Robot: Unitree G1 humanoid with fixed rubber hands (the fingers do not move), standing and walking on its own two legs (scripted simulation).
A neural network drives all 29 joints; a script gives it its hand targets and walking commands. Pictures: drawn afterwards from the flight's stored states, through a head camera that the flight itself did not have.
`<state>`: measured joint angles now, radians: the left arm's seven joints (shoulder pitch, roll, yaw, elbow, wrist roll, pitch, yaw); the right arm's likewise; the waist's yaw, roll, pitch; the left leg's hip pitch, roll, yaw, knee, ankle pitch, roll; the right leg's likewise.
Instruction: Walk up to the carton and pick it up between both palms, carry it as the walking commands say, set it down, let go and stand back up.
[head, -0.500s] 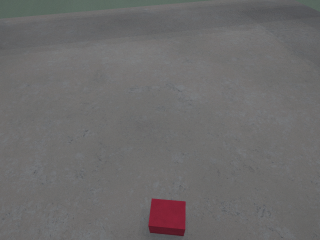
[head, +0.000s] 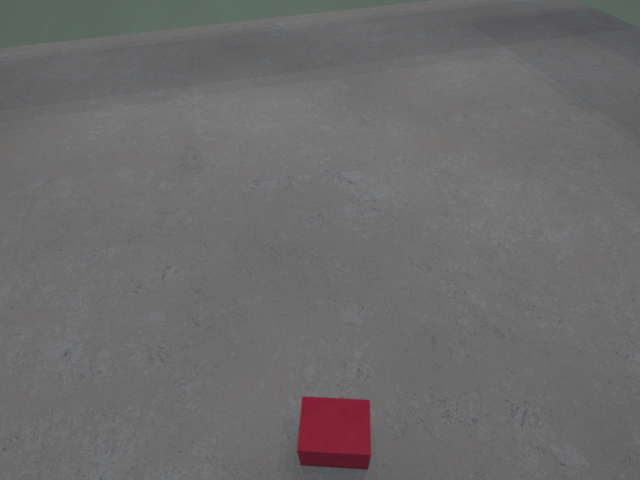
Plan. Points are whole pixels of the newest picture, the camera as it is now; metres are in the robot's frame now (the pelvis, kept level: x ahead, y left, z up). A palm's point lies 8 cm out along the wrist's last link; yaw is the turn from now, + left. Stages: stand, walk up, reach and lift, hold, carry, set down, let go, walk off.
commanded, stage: walk up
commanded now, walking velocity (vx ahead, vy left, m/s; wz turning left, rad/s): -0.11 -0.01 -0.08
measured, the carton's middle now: (335, 432) +0.42 +0.01 -0.70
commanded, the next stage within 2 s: stand in 0.76 s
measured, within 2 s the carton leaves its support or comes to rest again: neither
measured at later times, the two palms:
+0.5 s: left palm out of the picture +0.02 +0.26 -0.14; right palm out of the picture +0.00 -0.23 -0.13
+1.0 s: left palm out of the picture +0.01 +0.26 -0.13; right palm out of the picture -0.02 -0.23 -0.13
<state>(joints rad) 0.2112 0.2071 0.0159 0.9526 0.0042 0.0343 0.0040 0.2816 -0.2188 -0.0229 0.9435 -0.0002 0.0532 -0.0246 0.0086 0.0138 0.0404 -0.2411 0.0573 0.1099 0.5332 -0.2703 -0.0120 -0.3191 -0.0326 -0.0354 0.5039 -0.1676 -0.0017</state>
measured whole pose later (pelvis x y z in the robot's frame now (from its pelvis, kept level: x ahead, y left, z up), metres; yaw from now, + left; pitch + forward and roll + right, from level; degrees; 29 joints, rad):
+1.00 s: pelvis -0.04 +0.02 +0.00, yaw -3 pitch +0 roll +0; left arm 0.24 0.20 0.02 0.99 0.00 -0.01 0.02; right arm 0.26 -0.22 -0.02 0.99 0.00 0.00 -0.02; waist 0.00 0.02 0.03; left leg -0.22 0.03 0.08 0.48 -0.25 0.01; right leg -0.29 -0.03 -0.04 0.47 -0.18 0.00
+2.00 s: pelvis -0.04 +0.02 -0.03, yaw -2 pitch +10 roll +0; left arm -0.06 0.24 0.03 0.69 0.01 0.16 -0.04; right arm 0.01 -0.18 -0.05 0.61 0.00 0.19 -0.02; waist 0.00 0.02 0.10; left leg -0.59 0.03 0.05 0.79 -0.38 0.01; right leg -0.64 -0.03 -0.04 0.76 -0.30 0.00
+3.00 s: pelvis -0.09 +0.02 -0.10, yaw +1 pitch +39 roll +0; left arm -1.15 0.24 0.19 0.92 0.00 0.10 0.03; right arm -1.10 -0.18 -0.33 0.86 0.00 0.10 -0.14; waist 0.00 0.01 0.09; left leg -1.40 0.01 0.02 1.05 -0.33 0.01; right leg -1.43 -0.03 -0.02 1.01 -0.26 0.00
